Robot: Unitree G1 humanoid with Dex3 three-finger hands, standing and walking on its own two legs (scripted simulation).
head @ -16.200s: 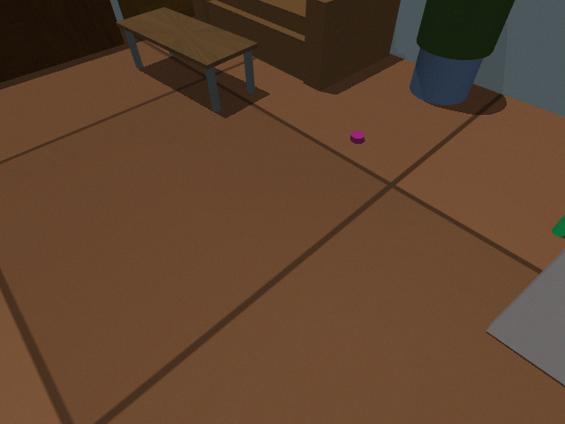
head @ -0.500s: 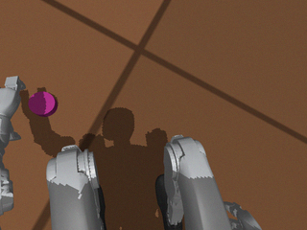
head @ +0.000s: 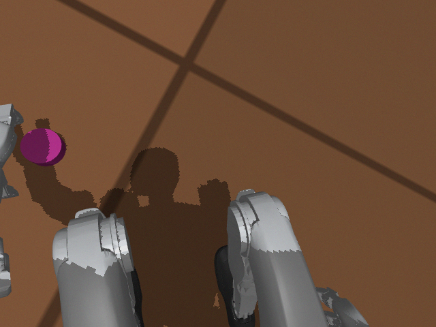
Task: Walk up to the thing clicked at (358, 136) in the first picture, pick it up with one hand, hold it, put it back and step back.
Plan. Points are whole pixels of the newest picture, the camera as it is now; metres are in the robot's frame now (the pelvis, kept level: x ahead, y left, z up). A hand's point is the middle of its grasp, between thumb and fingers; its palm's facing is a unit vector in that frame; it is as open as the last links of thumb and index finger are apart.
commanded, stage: rise first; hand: left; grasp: from above
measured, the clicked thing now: (44, 147) +0.47 +0.33 -0.30
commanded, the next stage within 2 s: approach in 1.36 s
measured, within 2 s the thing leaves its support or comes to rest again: neither
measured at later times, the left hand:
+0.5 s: hand (4, 156) +0.42 +0.35 -0.19, palm faces -0.44 -0.12 -0.89, open 14.1 cm
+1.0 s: hand (0, 151) +0.43 +0.36 -0.19, palm faces -0.44 -0.12 -0.89, open 14.2 cm
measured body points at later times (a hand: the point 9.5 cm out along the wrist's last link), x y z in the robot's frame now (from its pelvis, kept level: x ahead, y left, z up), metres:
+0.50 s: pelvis +0.00 +0.00 -0.01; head +0.24 +0.10 +0.36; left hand +0.44 +0.36 -0.14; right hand +0.08 -0.26 -0.11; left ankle +0.08 +0.14 -0.28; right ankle +0.09 -0.12 -0.28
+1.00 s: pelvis +0.00 +0.00 -0.01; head +0.24 +0.11 +0.35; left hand +0.45 +0.37 -0.14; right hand +0.07 -0.26 -0.10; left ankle +0.08 +0.14 -0.28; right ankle +0.09 -0.12 -0.28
